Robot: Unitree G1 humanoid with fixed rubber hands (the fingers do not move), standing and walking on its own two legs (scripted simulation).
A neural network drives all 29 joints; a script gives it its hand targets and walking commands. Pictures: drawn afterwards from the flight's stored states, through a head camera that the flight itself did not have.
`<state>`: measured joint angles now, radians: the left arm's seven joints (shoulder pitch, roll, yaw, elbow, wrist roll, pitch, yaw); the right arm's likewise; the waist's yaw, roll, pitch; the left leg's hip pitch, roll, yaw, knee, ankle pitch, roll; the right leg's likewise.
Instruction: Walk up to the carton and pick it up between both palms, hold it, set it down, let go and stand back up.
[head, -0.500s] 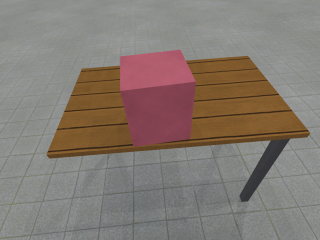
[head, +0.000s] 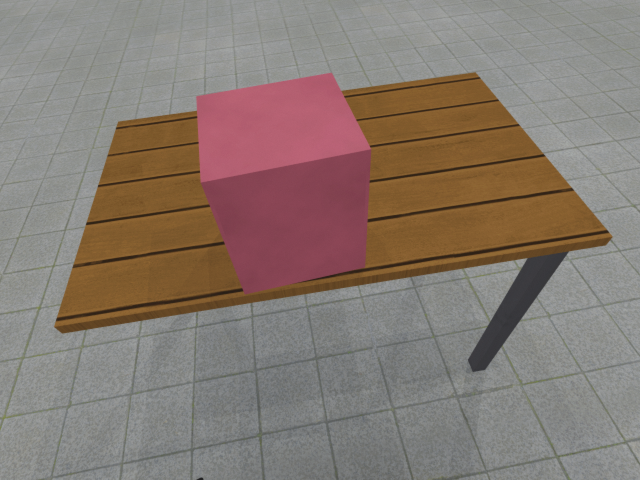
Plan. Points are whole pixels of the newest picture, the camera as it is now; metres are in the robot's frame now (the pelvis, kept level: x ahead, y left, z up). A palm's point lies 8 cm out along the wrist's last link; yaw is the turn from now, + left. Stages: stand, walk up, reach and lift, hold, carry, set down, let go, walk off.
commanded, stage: walk up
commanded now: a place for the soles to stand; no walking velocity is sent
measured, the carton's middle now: (286, 187) +0.54 +0.06 +0.04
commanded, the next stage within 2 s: none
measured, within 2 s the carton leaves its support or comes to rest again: neither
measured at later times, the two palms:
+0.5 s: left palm out of the picture +0.10 +0.21 -0.12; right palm out of the picture +0.07 -0.23 -0.14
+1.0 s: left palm (218, 462) +0.18 +0.16 -0.10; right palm (553, 464) +0.16 -0.28 -0.12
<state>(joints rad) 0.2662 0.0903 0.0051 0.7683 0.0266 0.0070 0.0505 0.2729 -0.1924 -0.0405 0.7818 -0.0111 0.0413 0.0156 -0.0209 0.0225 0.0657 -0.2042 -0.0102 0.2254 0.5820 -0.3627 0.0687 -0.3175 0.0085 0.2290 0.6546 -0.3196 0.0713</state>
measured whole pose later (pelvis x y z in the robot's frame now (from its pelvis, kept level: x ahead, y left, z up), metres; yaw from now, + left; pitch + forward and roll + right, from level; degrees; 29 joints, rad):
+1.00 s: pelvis +0.09 -0.05 +0.00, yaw +6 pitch -2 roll -1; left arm 0.27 0.08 0.03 0.69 0.04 -0.05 0.05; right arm 0.33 -0.18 -0.05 0.77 -0.04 0.02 -0.01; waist 0.00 0.04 0.07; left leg -0.50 0.03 0.00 1.11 -0.44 -0.07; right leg -0.27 -0.04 -0.26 0.56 -0.27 -0.08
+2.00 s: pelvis +0.06 -0.06 +0.01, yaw +15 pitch -2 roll -1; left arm 0.27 0.13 0.03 0.81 0.02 0.00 -0.01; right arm 0.29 -0.10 -0.03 0.81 -0.01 -0.01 0.00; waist 0.00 -0.02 0.02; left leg -0.28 -0.02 -0.01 0.53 -0.21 0.02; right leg -0.21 -0.01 -0.04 0.51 -0.26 0.00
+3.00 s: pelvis +0.07 -0.02 +0.01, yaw +15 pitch -2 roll -1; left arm 0.27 0.12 0.02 0.90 0.01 0.00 0.03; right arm 0.28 -0.15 -0.04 0.89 -0.01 0.00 0.01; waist -0.01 0.00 0.04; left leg -0.25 -0.07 0.03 0.49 -0.22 0.09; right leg -0.18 -0.06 -0.01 0.48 -0.27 0.06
